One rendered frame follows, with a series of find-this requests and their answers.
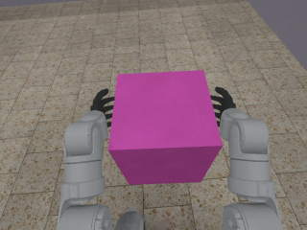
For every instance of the right robot forearm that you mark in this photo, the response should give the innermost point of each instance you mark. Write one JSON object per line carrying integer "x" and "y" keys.
{"x": 249, "y": 153}

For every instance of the robot left hand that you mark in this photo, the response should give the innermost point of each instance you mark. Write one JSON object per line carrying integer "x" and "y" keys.
{"x": 98, "y": 104}

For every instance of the robot right hand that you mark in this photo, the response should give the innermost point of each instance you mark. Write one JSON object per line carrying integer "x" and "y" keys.
{"x": 226, "y": 102}

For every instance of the left robot thigh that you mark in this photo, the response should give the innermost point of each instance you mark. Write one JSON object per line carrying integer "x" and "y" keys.
{"x": 130, "y": 220}

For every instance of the right robot upper arm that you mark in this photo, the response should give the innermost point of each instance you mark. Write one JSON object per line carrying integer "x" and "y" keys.
{"x": 250, "y": 216}

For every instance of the robot left shin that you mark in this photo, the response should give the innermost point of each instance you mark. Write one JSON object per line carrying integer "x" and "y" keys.
{"x": 132, "y": 209}

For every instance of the left robot upper arm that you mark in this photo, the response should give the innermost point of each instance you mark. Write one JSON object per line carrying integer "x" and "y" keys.
{"x": 86, "y": 217}

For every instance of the carton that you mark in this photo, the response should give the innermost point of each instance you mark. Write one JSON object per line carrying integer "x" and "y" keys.
{"x": 163, "y": 127}

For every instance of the left robot forearm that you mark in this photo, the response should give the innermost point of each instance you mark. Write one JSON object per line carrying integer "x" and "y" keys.
{"x": 82, "y": 155}

